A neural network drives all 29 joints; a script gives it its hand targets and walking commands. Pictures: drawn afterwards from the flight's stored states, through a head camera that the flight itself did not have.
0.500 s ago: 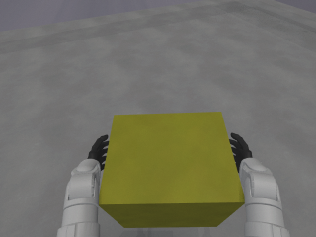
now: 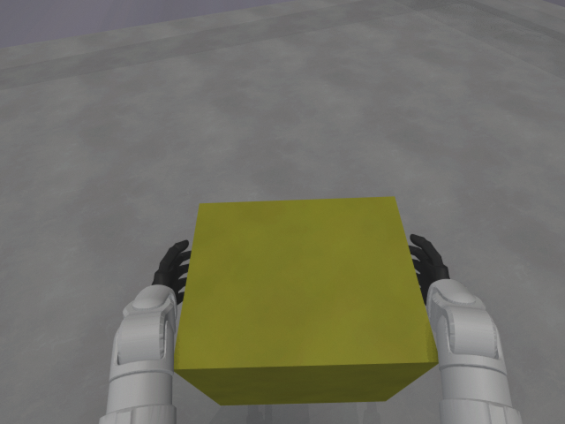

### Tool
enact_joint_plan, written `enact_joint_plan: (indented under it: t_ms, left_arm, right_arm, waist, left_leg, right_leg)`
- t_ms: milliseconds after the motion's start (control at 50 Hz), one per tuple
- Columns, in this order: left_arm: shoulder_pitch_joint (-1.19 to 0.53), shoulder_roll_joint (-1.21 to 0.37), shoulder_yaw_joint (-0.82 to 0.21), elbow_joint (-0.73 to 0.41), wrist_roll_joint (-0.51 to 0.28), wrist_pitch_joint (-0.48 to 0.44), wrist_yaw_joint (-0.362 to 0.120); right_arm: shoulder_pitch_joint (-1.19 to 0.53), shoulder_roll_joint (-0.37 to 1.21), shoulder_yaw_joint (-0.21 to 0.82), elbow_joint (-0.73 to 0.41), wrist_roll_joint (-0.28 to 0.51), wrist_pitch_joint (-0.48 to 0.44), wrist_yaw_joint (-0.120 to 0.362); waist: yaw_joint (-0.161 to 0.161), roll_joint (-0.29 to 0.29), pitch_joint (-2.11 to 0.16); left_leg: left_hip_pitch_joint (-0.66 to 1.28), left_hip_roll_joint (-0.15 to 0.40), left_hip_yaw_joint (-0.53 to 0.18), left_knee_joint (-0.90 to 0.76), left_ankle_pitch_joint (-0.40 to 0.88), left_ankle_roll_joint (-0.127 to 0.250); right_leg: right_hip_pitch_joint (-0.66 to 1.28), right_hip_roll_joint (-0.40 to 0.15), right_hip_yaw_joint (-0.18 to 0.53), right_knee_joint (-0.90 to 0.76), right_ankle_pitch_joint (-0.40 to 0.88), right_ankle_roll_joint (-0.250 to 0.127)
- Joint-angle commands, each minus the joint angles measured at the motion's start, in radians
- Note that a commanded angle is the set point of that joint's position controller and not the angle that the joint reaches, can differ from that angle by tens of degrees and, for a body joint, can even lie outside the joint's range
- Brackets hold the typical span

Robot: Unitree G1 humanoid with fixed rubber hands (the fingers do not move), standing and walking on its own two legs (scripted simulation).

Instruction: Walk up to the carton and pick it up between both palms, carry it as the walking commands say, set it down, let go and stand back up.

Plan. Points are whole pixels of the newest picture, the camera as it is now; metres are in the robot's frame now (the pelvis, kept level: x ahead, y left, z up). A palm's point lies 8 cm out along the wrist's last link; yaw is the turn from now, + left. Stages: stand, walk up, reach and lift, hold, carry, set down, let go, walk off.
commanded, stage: reach and lift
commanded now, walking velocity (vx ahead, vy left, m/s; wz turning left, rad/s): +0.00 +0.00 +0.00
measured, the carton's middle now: (299, 310) +0.28 +0.00 -0.03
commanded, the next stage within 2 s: hold in 0.32 s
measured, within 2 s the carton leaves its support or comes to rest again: neither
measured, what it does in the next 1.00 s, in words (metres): stands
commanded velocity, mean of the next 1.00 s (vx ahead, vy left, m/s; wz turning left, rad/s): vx -0.01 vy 0.00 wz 0.00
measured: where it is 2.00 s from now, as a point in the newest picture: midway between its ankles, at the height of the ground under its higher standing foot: outside the picture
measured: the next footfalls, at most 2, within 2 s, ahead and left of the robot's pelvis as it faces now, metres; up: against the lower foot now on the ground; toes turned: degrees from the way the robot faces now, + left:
none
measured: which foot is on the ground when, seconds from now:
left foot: down 0.00-1.00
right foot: down 0.00-1.00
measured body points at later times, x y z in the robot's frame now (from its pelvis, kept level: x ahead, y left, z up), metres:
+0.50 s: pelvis +0.00 +0.00 +0.00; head -0.01 -0.01 +0.45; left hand +0.28 +0.19 +0.03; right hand +0.29 -0.20 +0.03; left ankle +0.01 +0.14 -0.75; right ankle +0.01 -0.14 -0.75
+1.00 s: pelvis -0.01 +0.00 +0.00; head -0.03 -0.01 +0.45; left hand +0.28 +0.19 +0.04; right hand +0.28 -0.20 +0.03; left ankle +0.01 +0.14 -0.75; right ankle +0.01 -0.14 -0.75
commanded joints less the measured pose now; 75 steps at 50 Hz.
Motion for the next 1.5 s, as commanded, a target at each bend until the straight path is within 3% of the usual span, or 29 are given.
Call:
enact_joint_plan:
  t_ms: [0, 60, 80, 100, 160, 180, 200, 360, 380, 400, 500, 620, 640, 680, 700, 740, 800, 820, 860, 940, 960, 1020, 1100, 1140, 1160, 1220, 1260, 1360, 1480]
  left_arm:
    - [-0.419, -0.695, -0.546, -0.101, -0.176, -0.031, -0.105]
    - [-0.432, -0.704, -0.546, -0.101, -0.171, -0.031, -0.104]
    - [-0.425, -0.698, -0.542, -0.101, -0.17, -0.033, -0.104]
    - [-0.413, -0.7, -0.55, -0.124, -0.177, -0.035, -0.106]
    - [-0.364, -0.666, -0.523, -0.079, -0.161, -0.026, -0.099]
    - [-0.387, -0.681, -0.558, -0.148, -0.188, -0.036, -0.106]
    - [-0.406, -0.67, -0.563, -0.156, -0.177, -0.032, -0.105]
    - [-0.37, -0.666, -0.572, -0.161, -0.188, -0.025, -0.097]
    - [-0.341, -0.642, -0.541, -0.122, -0.176, -0.028, -0.097]
    - [-0.353, -0.668, -0.593, -0.189, -0.197, -0.035, -0.094]
    - [-0.332, -0.667, -0.552, -0.162, -0.187, -0.026, -0.087]
    - [-0.347, -0.643, -0.577, -0.189, -0.193, -0.026, -0.085]
    - [-0.297, -0.629, -0.557, -0.175, -0.185, -0.021, -0.085]
    - [-0.356, -0.634, -0.555, -0.164, -0.184, -0.028, -0.085]
    - [-0.365, -0.618, -0.551, -0.183, -0.187, -0.037, -0.089]
    - [-0.359, -0.637, -0.536, -0.121, -0.174, -0.022, -0.09]
    - [-0.362, -0.664, -0.56, -0.167, -0.187, -0.03, -0.092]
    - [-0.396, -0.664, -0.561, -0.167, -0.18, -0.033, -0.097]
    - [-0.347, -0.658, -0.518, -0.084, -0.164, -0.02, -0.091]
    - [-0.383, -0.684, -0.556, -0.134, -0.187, -0.031, -0.1]
    - [-0.509, -0.738, -0.612, -0.173, -0.283, -0.004, -0.083]
    - [-0.424, -0.788, -0.619, -0.154, -0.271, 0.042, -0.078]
    - [-0.436, -0.79, -0.651, -0.231, -0.288, 0.107, -0.052]
    - [-0.467, -0.786, -0.668, -0.299, -0.319, 0.138, -0.04]
    - [-0.456, -0.754, -0.665, -0.287, -0.315, 0.164, -0.029]
    - [-0.45, -0.668, -0.654, -0.336, -0.333, 0.238, 0.005]
    - [-0.52, -0.69, -0.685, -0.419, -0.366, 0.264, 0.021]
    - [-0.474, -0.65, -0.65, -0.448, -0.387, 0.365, 0.071]
    - [-0.439, -0.683, -0.697, -0.561, -0.411, 0.448, 0.108]
  right_arm:
    - [-0.4, 0.734, 0.543, -0.103, 0.157, -0.014, 0.109]
    - [-0.413, 0.738, 0.527, -0.078, 0.156, -0.01, 0.119]
    - [-0.409, 0.739, 0.54, -0.106, 0.171, -0.02, 0.117]
    - [-0.427, 0.752, 0.567, -0.135, 0.18, -0.019, 0.118]
    - [-0.371, 0.729, 0.558, -0.109, 0.173, -0.013, 0.105]
    - [-0.383, 0.759, 0.576, -0.144, 0.169, -0.016, 0.107]
    - [-0.384, 0.736, 0.554, -0.135, 0.171, -0.016, 0.113]
    - [-0.343, 0.728, 0.568, -0.149, 0.185, -0.015, 0.1]
    - [-0.353, 0.714, 0.574, -0.14, 0.175, -0.014, 0.101]
    - [-0.321, 0.75, 0.598, -0.158, 0.198, -0.021, 0.101]
    - [-0.363, 0.725, 0.592, -0.185, 0.184, -0.012, 0.108]
    - [-0.325, 0.718, 0.592, -0.17, 0.182, -0.018, 0.097]
    - [-0.313, 0.689, 0.584, -0.188, 0.164, -0.008, 0.093]
    - [-0.341, 0.685, 0.576, -0.172, 0.182, -0.016, 0.096]
    - [-0.358, 0.692, 0.568, -0.161, 0.177, -0.018, 0.096]
    - [-0.367, 0.669, 0.54, -0.138, 0.172, -0.015, 0.1]
    - [-0.364, 0.749, 0.569, -0.119, 0.188, -0.017, 0.117]
    - [-0.388, 0.73, 0.563, -0.142, 0.191, -0.026, 0.116]
    - [-0.392, 0.713, 0.556, -0.117, 0.173, -0.012, 0.11]
    - [-0.407, 0.745, 0.579, -0.157, 0.184, -0.018, 0.113]
    - [-0.435, 0.819, 0.608, -0.147, 0.204, 0.007, 0.099]
    - [-0.465, 0.821, 0.658, -0.194, 0.238, 0.052, 0.092]
    - [-0.444, 0.815, 0.663, -0.206, 0.266, 0.112, 0.08]
    - [-0.489, 0.822, 0.703, -0.286, 0.291, 0.145, 0.067]
    - [-0.467, 0.802, 0.698, -0.279, 0.291, 0.165, 0.051]
    - [-0.451, 0.764, 0.712, -0.311, 0.324, 0.242, 0.023]
    - [-0.524, 0.765, 0.709, -0.367, 0.35, 0.266, 0.003]
    - [-0.528, 0.719, 0.702, -0.415, 0.37, 0.37, -0.049]
    - [-0.405, 0.739, 0.691, -0.469, 0.364, 0.45, -0.086]
  waist:
    - [-0.011, -0.011, -0.222]
    - [-0.009, -0.033, -0.21]
    - [0.005, 0.032, -0.235]
    - [0.014, -0.025, -0.246]
    - [0.004, -0.001, -0.217]
    - [0.005, -0.069, -0.254]
    - [0.002, -0.008, -0.232]
    - [-0.002, 0.032, -0.219]
    - [-0.003, -0.042, -0.234]
    - [0.004, 0.034, -0.225]
    - [0.009, -0.058, -0.218]
    - [0.003, 0.009, -0.265]
    - [0.0, -0.059, -0.204]
    - [-0.003, 0.012, -0.209]
    - [-0.001, -0.044, -0.193]
    - [-0.005, 0.016, -0.188]
    - [0.008, -0.028, -0.241]
    - [0.013, 0.03, -0.239]
    - [0.008, -0.038, -0.183]
    - [0.009, -0.04, -0.209]
    - [0.005, -0.023, -0.433]
    - [0.008, -0.047, -0.439]
    - [0.004, -0.006, -0.401]
    - [-0.001, -0.063, -0.392]
    - [-0.001, -0.017, -0.352]
    - [0.001, -0.033, -0.347]
    - [0.001, 0.033, -0.368]
    - [0.002, -0.075, -0.397]
    - [0.006, 0.018, -0.329]
  left_leg:
    - [0.076, -0.117, -0.009, -0.008, 0.158, 0.03]
    - [0.078, -0.117, -0.013, -0.013, 0.155, 0.031]
    - [0.074, -0.117, -0.007, -0.01, 0.138, 0.03]
    - [0.07, -0.124, -0.006, -0.003, 0.162, 0.034]
    - [0.062, -0.127, 0.004, -0.013, 0.191, 0.035]
    - [0.093, -0.129, -0.004, -0.01, 0.202, 0.038]
    - [0.08, -0.132, 0.002, -0.013, 0.188, 0.029]
    - [0.063, -0.132, 0.001, -0.015, 0.167, 0.028]
    - [0.074, -0.129, -0.002, -0.016, 0.169, 0.034]
    - [0.091, -0.132, 0.004, -0.008, 0.219, 0.03]
    - [0.068, -0.125, -0.004, -0.022, 0.169, 0.037]
    - [0.078, -0.13, 0.001, -0.017, 0.18, 0.028]
    - [0.071, -0.127, -0.005, -0.025, 0.21, 0.035]
    - [0.044, -0.13, 0.005, -0.022, 0.086, 0.035]
    - [0.044, -0.131, 0.003, -0.018, 0.085, 0.04]
    - [0.053, -0.125, -0.002, -0.024, 0.05, 0.032]
    - [0.069, -0.125, -0.005, -0.018, 0.137, 0.034]
    - [0.056, -0.135, 0.01, -0.011, 0.088, 0.029]
    - [0.055, -0.128, 0.005, -0.02, 0.062, 0.04]
    - [0.05, -0.137, 0.008, -0.012, 0.092, 0.037]
    - [0.003, 0.1, 0.005, 0.208, 0.126, 0.013]
    - [-0.103, 0.096, 0.017, 0.316, 0.223, 0.007]
    - [-0.177, 0.12, 0.0, 0.308, 0.208, 0.019]
    - [-0.226, 0.113, -0.012, 0.274, 0.0, 0.029]
    - [-0.254, 0.104, -0.007, 0.261, -0.061, 0.021]
    - [-0.315, 0.1, -0.014, 0.255, -0.112, 0.026]
    - [-0.297, 0.098, -0.014, 0.241, -0.095, 0.025]
    - [-0.292, 0.061, 0.015, 0.284, -0.117, 0.027]
    - [-0.354, 0.092, -0.017, 0.214, -0.226, 0.042]
  right_leg:
    - [0.006, 0.135, -0.003, -0.03, 0.133, -0.01]
    - [-0.01, 0.137, -0.008, -0.033, 0.121, -0.008]
    - [0.02, 0.132, -0.003, -0.026, 0.116, -0.015]
    - [0.015, 0.138, -0.008, -0.022, 0.142, -0.003]
    - [0.024, 0.132, 0.001, -0.033, 0.18, 0.0]
    - [0.021, 0.141, -0.008, -0.035, 0.183, 0.003]
    - [0.013, 0.139, -0.005, -0.038, 0.164, -0.002]
    - [0.02, 0.136, -0.001, -0.037, 0.149, -0.008]
    - [0.017, 0.142, -0.012, -0.041, 0.155, 0.001]
    - [0.001, 0.134, 0.004, -0.038, 0.191, -0.008]
    - [0.006, 0.145, -0.008, -0.034, 0.147, -0.003]
    - [0.021, 0.139, -0.001, -0.034, 0.156, -0.007]
    - [0.013, 0.145, -0.008, -0.04, 0.176, -0.004]
    - [-0.005, 0.138, -0.007, -0.032, 0.084, -0.011]
    - [-0.025, 0.139, -0.011, -0.034, 0.074, -0.005]
    - [-0.047, 0.139, -0.01, -0.031, 0.028, -0.016]
    - [-0.013, 0.142, -0.004, -0.03, 0.112, -0.007]
    - [-0.021, 0.139, -0.006, -0.026, 0.081, -0.013]
    - [-0.048, 0.137, -0.014, -0.037, 0.044, -0.012]
    - [-0.032, 0.14, -0.009, -0.034, 0.077, -0.008]
    - [-0.112, -0.092, -0.01, 0.174, 0.155, 0.013]
    - [-0.196, -0.126, 0.019, 0.231, 0.283, 0.001]
    - [-0.288, -0.111, 0.023, 0.268, 0.129, -0.007]
    - [-0.331, -0.106, 0.042, 0.244, -0.017, -0.007]
    - [-0.366, -0.107, 0.052, 0.243, -0.078, -0.008]
    - [-0.355, -0.096, 0.052, 0.24, -0.071, -0.022]
    - [-0.361, -0.089, 0.038, 0.267, -0.051, -0.02]
    - [-0.374, -0.09, 0.066, 0.237, -0.08, -0.031]
    - [-0.383, -0.052, 0.033, 0.257, -0.111, -0.031]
